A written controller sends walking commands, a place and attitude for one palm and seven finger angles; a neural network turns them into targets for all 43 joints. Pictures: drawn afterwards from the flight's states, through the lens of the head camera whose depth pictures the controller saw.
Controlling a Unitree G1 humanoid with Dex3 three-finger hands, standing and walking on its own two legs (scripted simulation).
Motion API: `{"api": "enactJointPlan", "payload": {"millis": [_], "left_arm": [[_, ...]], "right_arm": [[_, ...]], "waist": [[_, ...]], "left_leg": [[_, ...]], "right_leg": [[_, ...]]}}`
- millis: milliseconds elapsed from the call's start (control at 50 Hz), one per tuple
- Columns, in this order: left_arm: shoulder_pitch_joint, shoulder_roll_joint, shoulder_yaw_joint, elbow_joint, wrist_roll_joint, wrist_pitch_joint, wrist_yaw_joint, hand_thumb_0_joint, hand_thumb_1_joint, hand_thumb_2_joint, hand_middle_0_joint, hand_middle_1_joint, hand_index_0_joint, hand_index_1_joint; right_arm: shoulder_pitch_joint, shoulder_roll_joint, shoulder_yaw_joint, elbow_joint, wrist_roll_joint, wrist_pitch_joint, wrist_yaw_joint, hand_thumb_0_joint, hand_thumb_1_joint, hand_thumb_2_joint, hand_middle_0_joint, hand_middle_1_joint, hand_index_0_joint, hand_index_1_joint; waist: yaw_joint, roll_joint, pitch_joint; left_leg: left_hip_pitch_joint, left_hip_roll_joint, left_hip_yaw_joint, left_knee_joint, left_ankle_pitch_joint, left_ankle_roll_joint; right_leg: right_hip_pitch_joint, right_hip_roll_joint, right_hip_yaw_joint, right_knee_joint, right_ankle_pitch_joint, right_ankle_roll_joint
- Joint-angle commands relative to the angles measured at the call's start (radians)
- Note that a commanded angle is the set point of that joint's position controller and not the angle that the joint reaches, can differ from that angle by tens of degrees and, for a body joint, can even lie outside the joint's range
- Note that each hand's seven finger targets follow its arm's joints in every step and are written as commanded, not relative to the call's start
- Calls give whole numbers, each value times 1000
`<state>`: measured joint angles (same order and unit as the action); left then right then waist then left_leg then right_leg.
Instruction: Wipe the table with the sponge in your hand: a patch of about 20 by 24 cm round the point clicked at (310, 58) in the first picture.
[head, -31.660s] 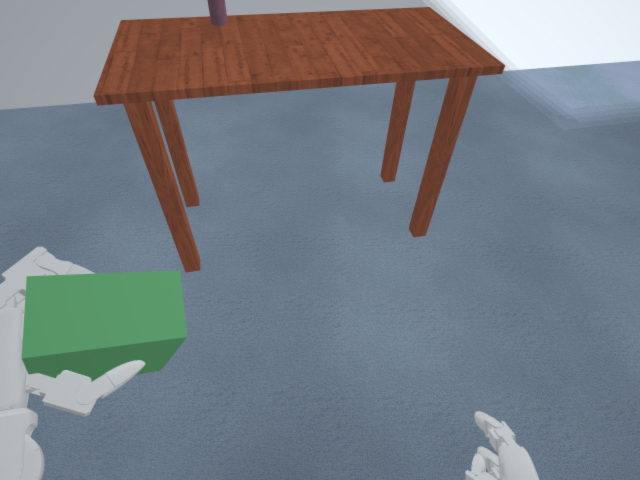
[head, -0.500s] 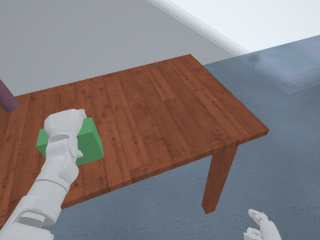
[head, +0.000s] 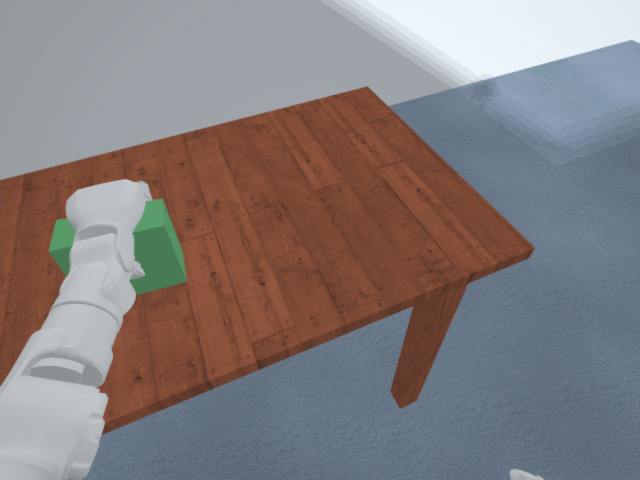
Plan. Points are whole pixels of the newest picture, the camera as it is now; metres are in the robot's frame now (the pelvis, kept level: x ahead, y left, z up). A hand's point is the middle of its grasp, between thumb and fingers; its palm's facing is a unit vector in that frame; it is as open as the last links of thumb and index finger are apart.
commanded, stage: wipe forward along the middle lane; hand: left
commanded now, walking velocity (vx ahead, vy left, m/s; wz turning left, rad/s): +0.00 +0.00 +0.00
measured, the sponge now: (130, 261) +0.39 +0.30 +0.04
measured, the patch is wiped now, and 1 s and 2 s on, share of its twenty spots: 1.00 1.00 1.00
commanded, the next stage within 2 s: slide back across to the first lane in 0.20 s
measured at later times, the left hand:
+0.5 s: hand (109, 218) +0.44 +0.32 +0.09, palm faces -0.07 -0.03 -1.00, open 10.1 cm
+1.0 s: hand (61, 236) +0.40 +0.38 +0.09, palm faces -0.09 -0.04 -1.00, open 10.1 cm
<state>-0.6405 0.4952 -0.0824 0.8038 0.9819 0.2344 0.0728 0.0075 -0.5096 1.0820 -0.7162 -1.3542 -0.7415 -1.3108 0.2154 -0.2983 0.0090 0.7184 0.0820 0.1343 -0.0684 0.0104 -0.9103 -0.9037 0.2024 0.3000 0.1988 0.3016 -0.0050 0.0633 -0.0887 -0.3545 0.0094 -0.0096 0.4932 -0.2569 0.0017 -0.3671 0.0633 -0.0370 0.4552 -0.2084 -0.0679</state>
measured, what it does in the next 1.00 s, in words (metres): shifts its weight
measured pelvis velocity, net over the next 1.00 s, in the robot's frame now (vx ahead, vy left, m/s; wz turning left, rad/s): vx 0.04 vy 0.05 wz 0.02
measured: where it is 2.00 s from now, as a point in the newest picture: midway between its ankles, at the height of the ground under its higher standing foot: outside the picture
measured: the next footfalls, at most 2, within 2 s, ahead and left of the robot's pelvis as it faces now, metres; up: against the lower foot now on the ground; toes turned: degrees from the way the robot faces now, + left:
none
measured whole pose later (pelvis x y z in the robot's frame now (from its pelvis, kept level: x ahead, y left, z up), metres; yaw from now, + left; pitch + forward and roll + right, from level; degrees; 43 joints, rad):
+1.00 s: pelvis +0.04 +0.05 +0.01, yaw +1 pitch +6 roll -2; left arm -0.52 0.56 -0.03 0.61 0.97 0.21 -0.01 0.00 -0.50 1.08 -0.71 -1.36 -0.73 -1.33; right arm 0.15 -0.29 0.02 0.66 0.07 0.15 -0.04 0.01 -0.91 -0.90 0.20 0.30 0.20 0.30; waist 0.04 0.06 -0.06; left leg -0.26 -0.04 -0.02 0.43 -0.28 0.06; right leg -0.25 0.01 -0.04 0.36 -0.22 -0.01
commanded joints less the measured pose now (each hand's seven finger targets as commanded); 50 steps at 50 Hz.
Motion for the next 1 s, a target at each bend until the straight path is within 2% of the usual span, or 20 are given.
{"api": "enactJointPlan", "payload": {"millis": [0, 120, 140, 220, 280, 320, 340, 380, 420, 440, 480, 560, 620, 680, 700, 720, 780, 840, 900, 980], "left_arm": [[-235, 199, 20, -37, 36, 10, 20, 0, 100, 1300, -1200, -1600, -1200, -1600], [-298, 239, 51, -5, 36, 14, 32, 0, 100, 1300, -1200, -1600, -1200, -1600], [-332, 220, 23, 7, 41, 14, 35, 0, 100, 1300, -1200, -1600, -1200, -1600], [-373, 274, 57, 50, 51, 17, 31, 0, 100, 1300, -1200, -1600, -1200, -1600], [-409, 234, 6, 79, 68, 15, 23, 0, 100, 1300, -1200, -1600, -1200, -1600], [-379, 301, 72, 55, 64, 2, 18, 0, 100, 1300, -1200, -1600, -1200, -1600], [-360, 314, 77, 53, 69, -4, 18, 0, 100, 1300, -1200, -1600, -1200, -1600], [-351, 260, 41, 11, 62, -8, 15, 0, 100, 1300, -1200, -1600, -1200, -1600], [-307, 326, 112, -23, 49, -14, 15, 0, 100, 1300, -1200, -1600, -1200, -1600], [-319, 308, 86, -56, 52, -15, 15, 0, 100, 1300, -1200, -1600, -1200, -1600], [-272, 278, 76, -111, 41, -7, 19, 0, 100, 1300, -1200, -1600, -1200, -1600], [-271, 339, 123, -153, 27, 19, 20, 0, 100, 1300, -1200, -1600, -1200, -1600], [-266, 345, 129, -205, 16, 29, 6, 0, 100, 1300, -1200, -1600, -1200, -1600], [-251, 326, 100, -217, 28, 37, -15, 0, 100, 1300, -1200, -1600, -1200, -1600], [-219, 364, 135, -207, 33, 36, -19, 0, 100, 1300, -1200, -1600, -1200, -1600], [-229, 327, 108, -250, 28, 26, -33, 0, 100, 1300, -1200, -1600, -1200, -1600], [-189, 296, 83, -282, 22, 14, -52, 0, 100, 1300, -1200, -1600, -1200, -1600], [-202, 335, 115, -311, 16, -5, -67, 0, 100, 1300, -1200, -1600, -1200, -1600], [-201, 328, 113, -320, 17, -21, -74, 0, 100, 1300, -1200, -1600, -1200, -1600], [-207, 342, 122, -329, 29, -38, -73, 0, 100, 1300, -1200, -1600, -1200, -1600]], "right_arm": [[-70, -134, -41, -129, 0, -34, 5, 0, -900, -900, 200, 300, 200, 300], [-73, -137, -36, -117, 3, -25, 4, 0, -900, -900, 200, 300, 200, 300], [-62, -137, -38, -111, 0, -26, 4, 0, -900, -900, 200, 300, 200, 300], [-57, -140, -34, -105, -2, -23, 3, 0, -900, -900, 200, 300, 200, 300], [-37, -138, -36, -102, -4, -22, 5, 0, -900, -900, 200, 300, 200, 300], [-40, -140, -37, -112, -8, -21, 4, 0, -900, -900, 200, 300, 200, 300], [-31, -140, -39, -114, -8, -16, 3, 0, -900, -900, 200, 300, 200, 300], [-34, -134, -42, -128, -9, -16, 7, 0, -900, -900, 200, 300, 200, 300], [-47, -139, -42, -136, -7, -13, 8, 0, -900, -900, 200, 300, 200, 300], [-45, -139, -43, -139, -7, -12, 10, 0, -900, -900, 200, 300, 200, 300], [-58, -136, -47, -152, -4, -13, 16, 0, -900, -900, 200, 300, 200, 300], [-77, -143, -44, -148, 1, -11, 17, 0, -900, -900, 200, 300, 200, 300], [-105, -140, -37, -159, 3, -16, 18, 0, -900, -900, 200, 300, 200, 300], [-95, -141, -40, -154, 0, -13, 20, 0, -900, -900, 200, 300, 200, 300], [-91, -146, -40, -151, -1, -12, 22, 0, -900, -900, 200, 300, 200, 300], [-109, -141, -37, -164, 0, -14, 22, 0, -900, -900, 200, 300, 200, 300], [-100, -141, -44, -168, -2, -14, 25, 0, -900, -900, 200, 300, 200, 300], [-97, -144, -44, -167, -6, -17, 20, 0, -900, -900, 200, 300, 200, 300], [-97, -143, -43, -163, -7, -15, 18, 0, -900, -900, 200, 300, 200, 300], [-92, -142, -42, -159, -11, -16, 20, 0, -900, -900, 200, 300, 200, 300]], "waist": [[-3, -118, -205], [-6, -118, -188], [-22, -119, -181], [-12, -97, -200], [-31, -67, -200], [2, -51, -269], [4, -51, -294], [0, -53, -292], [25, -54, -314], [18, -42, -320], [25, -31, -298], [31, -40, -252], [40, -12, -240], [26, -11, -234], [36, -23, -241], [35, 11, -249], [23, -4, -253], [21, -1, -252], [17, -22, -236], [21, 6, -239]], "left_leg": [[-4, -46, 8, -37, 140, 58], [-7, -44, 0, -51, 159, 57], [2, -43, 5, -46, 160, 60], [4, -43, -2, -50, 180, 58], [23, -41, -3, -41, 181, 56], [40, -40, -9, -45, 224, 55], [51, -40, -7, -37, 249, 55], [73, -36, -8, -38, 274, 55], [79, -33, -19, -47, 321, 53], [96, -33, -17, -44, 340, 53], [117, -29, -20, -51, 360, 52], [125, -29, -26, -73, 362, 53], [143, -26, -34, -88, 391, 49], [170, -26, -32, -81, 407, 49], [166, -25, -38, -82, 423, 46], [186, -21, -46, -83, 475, 40], [226, -15, -51, -67, 503, 39], [246, -14, -59, -65, 518, 39], [244, -15, -57, -66, 508, 35], [259, -14, -63, -57, 551, 26]], "right_leg": [[193, -40, 80, -66, 197, 15], [177, -38, 71, -67, 200, 12], [166, -39, 63, -62, 200, 16], [168, -39, 62, -64, 211, 9], [135, -36, 48, -57, 191, 8], [183, -35, 53, -54, 226, -1], [206, -35, 49, -41, 251, -1], [202, -32, 40, -45, 270, -2], [234, -31, 43, -46, 304, -8], [237, -29, 38, -39, 317, -7], [231, -26, 28, -48, 309, -8], [239, -24, 22, -62, 286, -9], [245, -24, 21, -70, 286, -16], [241, -23, 17, -73, 297, -15], [252, -23, 16, -70, 304, -17], [246, -24, 17, -70, 317, -22], [228, -22, 12, -74, 316, -16], [222, -22, 11, -77, 312, -17], [208, -23, 7, -79, 308, -16], [195, -22, 4, -74, 309, -20]]}}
